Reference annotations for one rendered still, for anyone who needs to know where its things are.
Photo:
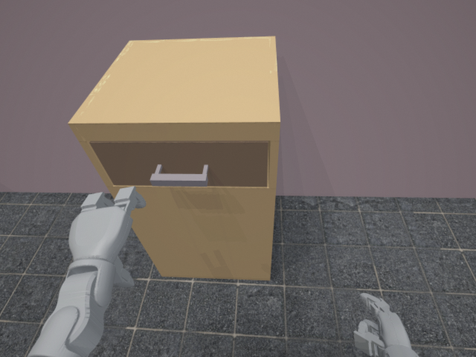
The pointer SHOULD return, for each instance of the robot left forearm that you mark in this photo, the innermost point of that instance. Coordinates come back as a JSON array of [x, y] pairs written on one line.
[[76, 326]]

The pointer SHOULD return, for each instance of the handle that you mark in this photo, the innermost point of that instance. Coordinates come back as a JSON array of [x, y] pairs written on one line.
[[179, 180]]

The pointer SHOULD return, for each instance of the right robot hand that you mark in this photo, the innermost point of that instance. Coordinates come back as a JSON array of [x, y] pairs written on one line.
[[373, 338]]

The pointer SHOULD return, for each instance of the left robot hand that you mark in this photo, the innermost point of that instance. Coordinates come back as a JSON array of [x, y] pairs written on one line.
[[101, 229]]

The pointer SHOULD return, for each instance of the cabinet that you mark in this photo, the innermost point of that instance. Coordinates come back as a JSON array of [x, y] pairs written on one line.
[[211, 89]]

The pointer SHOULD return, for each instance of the drawer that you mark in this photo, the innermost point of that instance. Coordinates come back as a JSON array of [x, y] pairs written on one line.
[[230, 163]]

